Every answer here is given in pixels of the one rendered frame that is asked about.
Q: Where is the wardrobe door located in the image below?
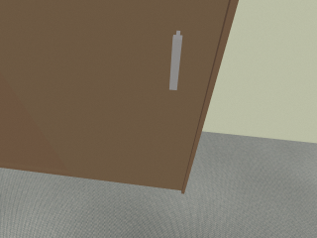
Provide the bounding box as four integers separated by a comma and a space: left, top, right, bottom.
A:
0, 0, 229, 190
0, 72, 67, 171

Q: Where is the handle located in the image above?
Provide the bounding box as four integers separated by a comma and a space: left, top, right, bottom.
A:
169, 31, 183, 90

